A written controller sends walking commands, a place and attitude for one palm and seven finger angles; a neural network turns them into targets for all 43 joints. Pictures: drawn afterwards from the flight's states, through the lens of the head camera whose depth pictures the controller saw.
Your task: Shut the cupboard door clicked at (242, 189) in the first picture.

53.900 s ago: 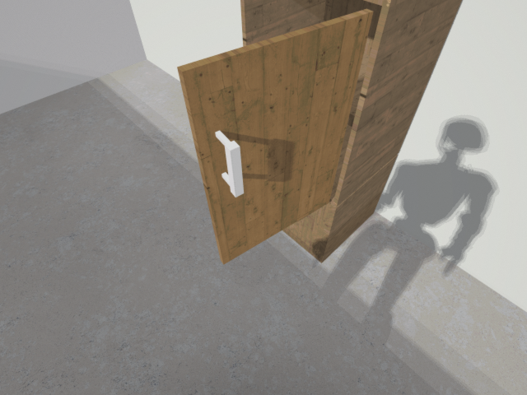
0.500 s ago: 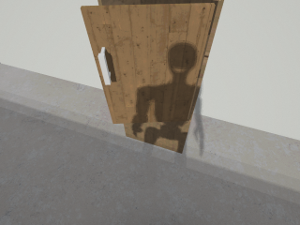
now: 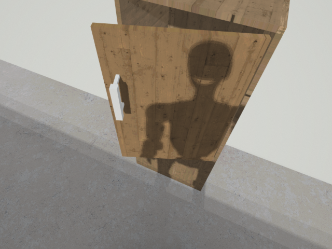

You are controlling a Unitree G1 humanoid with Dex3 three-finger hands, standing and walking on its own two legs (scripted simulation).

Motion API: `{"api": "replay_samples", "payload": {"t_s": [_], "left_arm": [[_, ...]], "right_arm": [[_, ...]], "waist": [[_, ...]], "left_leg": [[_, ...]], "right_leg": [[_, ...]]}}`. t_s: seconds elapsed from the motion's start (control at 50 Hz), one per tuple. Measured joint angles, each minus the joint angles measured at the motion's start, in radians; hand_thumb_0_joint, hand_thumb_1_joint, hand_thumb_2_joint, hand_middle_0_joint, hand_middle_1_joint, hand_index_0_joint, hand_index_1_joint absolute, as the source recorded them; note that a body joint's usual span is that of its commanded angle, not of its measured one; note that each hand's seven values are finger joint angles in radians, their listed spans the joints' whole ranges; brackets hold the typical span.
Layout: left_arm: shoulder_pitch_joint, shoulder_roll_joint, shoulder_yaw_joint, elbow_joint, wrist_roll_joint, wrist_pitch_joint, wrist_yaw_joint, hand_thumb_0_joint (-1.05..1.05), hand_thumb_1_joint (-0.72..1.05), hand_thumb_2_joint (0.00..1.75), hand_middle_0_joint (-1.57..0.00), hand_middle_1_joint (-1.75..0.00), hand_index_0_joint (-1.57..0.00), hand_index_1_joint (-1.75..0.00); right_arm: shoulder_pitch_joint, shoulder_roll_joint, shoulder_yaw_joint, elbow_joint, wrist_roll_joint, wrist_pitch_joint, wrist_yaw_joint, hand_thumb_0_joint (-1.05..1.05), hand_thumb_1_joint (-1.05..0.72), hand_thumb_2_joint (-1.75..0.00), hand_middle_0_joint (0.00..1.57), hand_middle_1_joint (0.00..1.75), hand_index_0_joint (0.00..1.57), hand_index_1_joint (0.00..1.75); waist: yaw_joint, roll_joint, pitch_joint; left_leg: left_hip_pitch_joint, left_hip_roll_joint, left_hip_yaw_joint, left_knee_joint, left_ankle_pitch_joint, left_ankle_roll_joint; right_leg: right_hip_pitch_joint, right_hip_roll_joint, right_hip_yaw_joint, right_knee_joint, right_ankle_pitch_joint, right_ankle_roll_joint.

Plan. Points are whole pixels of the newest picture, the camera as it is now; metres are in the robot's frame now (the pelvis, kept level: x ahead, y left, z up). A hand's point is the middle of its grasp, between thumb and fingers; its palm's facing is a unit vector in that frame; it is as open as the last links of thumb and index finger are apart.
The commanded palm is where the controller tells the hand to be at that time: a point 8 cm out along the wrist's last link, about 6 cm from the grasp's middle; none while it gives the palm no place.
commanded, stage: come to a stop and stand still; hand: left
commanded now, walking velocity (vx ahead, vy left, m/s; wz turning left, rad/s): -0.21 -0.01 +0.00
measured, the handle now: (118, 98) +0.49 +0.18 +0.05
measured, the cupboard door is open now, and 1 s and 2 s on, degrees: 22 22 22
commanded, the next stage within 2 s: look again from close up in 0.90 s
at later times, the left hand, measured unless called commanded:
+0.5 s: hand out of the picture +0.05 +0.20 -0.19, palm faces +0.05 -0.97 -0.22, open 7.4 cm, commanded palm none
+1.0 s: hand out of the picture +0.02 +0.22 -0.16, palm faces -0.06 -0.97 -0.24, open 7.4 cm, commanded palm none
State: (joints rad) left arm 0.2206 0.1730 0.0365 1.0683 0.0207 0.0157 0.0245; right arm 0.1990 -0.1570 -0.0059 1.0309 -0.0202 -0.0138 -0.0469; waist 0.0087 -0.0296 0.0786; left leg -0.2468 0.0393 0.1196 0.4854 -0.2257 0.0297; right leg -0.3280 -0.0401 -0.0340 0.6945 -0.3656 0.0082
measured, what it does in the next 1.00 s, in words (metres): steps on the spot: right foot, then left foot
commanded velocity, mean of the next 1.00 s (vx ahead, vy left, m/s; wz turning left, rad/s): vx -0.03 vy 0.04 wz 0.00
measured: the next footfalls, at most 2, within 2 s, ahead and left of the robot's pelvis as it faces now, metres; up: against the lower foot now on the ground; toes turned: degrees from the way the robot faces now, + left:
right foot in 0.06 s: +0.05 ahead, -0.10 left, +0.00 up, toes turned -3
left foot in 0.44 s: +0.02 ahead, +0.12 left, +0.00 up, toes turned -1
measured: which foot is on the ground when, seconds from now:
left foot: down 0.00-0.10, up 0.12-0.42, down 0.44-1.00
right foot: up 0.00-0.04, down 0.06-1.00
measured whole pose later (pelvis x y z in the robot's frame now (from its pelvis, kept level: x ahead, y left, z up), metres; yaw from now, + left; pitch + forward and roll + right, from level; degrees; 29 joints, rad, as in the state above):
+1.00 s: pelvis -0.01 +0.04 +0.00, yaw -3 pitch +0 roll +1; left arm 0.25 0.16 -0.02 1.03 0.02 0.01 0.03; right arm 0.30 -0.22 0.01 1.01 -0.02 0.00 -0.02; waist 0.00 0.03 0.04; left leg -0.16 -0.06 0.15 0.41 -0.25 0.08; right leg -0.27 -0.05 0.00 0.50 -0.23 0.02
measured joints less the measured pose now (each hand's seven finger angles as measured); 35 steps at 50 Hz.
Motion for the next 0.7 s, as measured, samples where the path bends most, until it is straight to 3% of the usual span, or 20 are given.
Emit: {"api": "replay_samples", "payload": {"t_s": [0.06,0.14,0.2,0.28,0.38,0.44,0.48,0.54,0.62,0.7], "left_arm": [[-0.009,0.030,0.008,-0.029,0.007,0.005,0.000,0.01,0.93,0.90,-0.20,-0.30,-0.20,-0.30],[-0.020,0.036,0.009,-0.038,0.017,0.011,-0.001,0.01,0.92,0.90,-0.19,-0.30,-0.20,-0.30],[-0.035,0.021,0.003,-0.045,0.017,0.004,0.004,0.01,0.92,0.90,-0.19,-0.30,-0.20,-0.30],[-0.053,0.008,0.002,-0.062,0.016,-0.003,0.014,0.01,0.91,0.90,-0.20,-0.30,-0.20,-0.30],[-0.057,0.015,0.007,-0.076,0.018,-0.004,0.017,0.01,0.91,0.90,-0.20,-0.30,-0.20,-0.30],[-0.044,0.024,0.003,-0.066,0.008,0.002,0.024,0.01,0.91,0.90,-0.20,-0.30,-0.20,-0.30],[-0.030,0.031,-0.009,-0.062,-0.001,0.013,0.032,0.01,0.91,0.90,-0.20,-0.30,-0.20,-0.30],[0.014,0.028,-0.023,-0.060,0.004,0.033,0.025,0.01,0.91,0.90,-0.20,-0.30,-0.20,-0.30],[0.042,0.028,-0.028,-0.064,0.008,0.030,0.010,0.01,0.91,0.90,-0.20,-0.30,-0.20,-0.30],[0.051,0.007,-0.039,-0.060,0.007,0.009,0.005,0.01,0.91,0.90,-0.20,-0.30,-0.20,-0.30]], "right_arm": [[-0.003,0.003,-0.011,0.009,0.007,0.029,0.007,-0.01,-0.93,-0.90,0.21,0.30,0.20,0.30],[-0.017,-0.018,-0.036,0.001,0.012,0.063,0.021,0.00,-0.92,-0.90,0.21,0.30,0.20,0.30],[-0.030,-0.040,-0.046,-0.007,0.012,0.074,0.022,0.00,-0.92,-0.90,0.21,0.30,0.20,0.30],[-0.042,-0.057,-0.046,-0.013,0.016,0.077,0.023,0.00,-0.91,-0.90,0.20,0.30,0.20,0.30],[-0.055,-0.054,-0.036,-0.024,0.018,0.072,0.029,0.00,-0.91,-0.90,0.20,0.30,0.20,0.30],[-0.046,-0.055,-0.031,-0.045,0.019,0.051,0.033,0.00,-0.91,-0.90,0.20,0.30,0.20,0.30],[-0.027,-0.048,-0.035,-0.072,0.011,0.044,0.031,0.00,-0.91,-0.90,0.20,0.30,0.20,0.30],[0.001,-0.046,-0.027,-0.115,-0.002,0.044,0.029,0.00,-0.91,-0.90,0.20,0.30,0.20,0.30],[0.014,-0.030,-0.007,-0.149,-0.003,0.036,0.029,0.00,-0.91,-0.90,0.20,0.30,0.20,0.30],[0.009,-0.030,-0.007,-0.145,0.010,0.022,0.024,-0.01,-0.93,-0.90,0.21,0.30,0.20,0.30]], "waist": [[0.004,-0.010,0.004],[-0.004,0.024,0.006],[-0.008,0.041,0.017],[0.000,0.033,0.029],[0.015,-0.004,0.023],[0.004,-0.007,0.006],[0.004,-0.021,-0.007],[0.018,0.005,-0.047],[0.020,0.038,-0.065],[0.015,0.098,-0.049]], "left_leg": [[-0.005,0.001,0.000,0.041,-0.034,-0.021],[-0.048,0.010,-0.030,0.141,-0.126,-0.040],[-0.100,-0.027,-0.077,0.332,-0.265,-0.044],[-0.120,-0.058,-0.098,0.453,-0.308,-0.061],[-0.066,-0.054,-0.097,0.290,-0.260,-0.073],[0.017,-0.026,-0.083,0.062,-0.076,-0.058],[0.020,-0.044,-0.061,0.092,-0.101,-0.014],[0.036,-0.051,-0.021,0.120,-0.148,0.020],[0.034,-0.079,0.019,0.115,-0.144,0.039],[0.038,-0.082,0.030,0.071,-0.112,0.050]], "right_leg": [[0.018,-0.008,0.023,-0.108,0.160,-0.009],[0.013,0.010,0.013,-0.091,0.075,-0.008],[0.015,0.011,0.008,-0.116,0.091,-0.015],[0.028,0.001,0.010,-0.171,0.125,-0.014],[0.030,-0.018,0.011,-0.201,0.151,0.006],[0.013,-0.019,0.003,-0.152,0.132,0.029],[0.002,-0.038,0.015,-0.092,0.086,0.010],[-0.009,-0.028,0.023,-0.005,-0.032,-0.017],[0.011,-0.011,0.025,-0.016,0.019,-0.029],[0.021,-0.009,0.036,-0.080,0.077,0.010]]}}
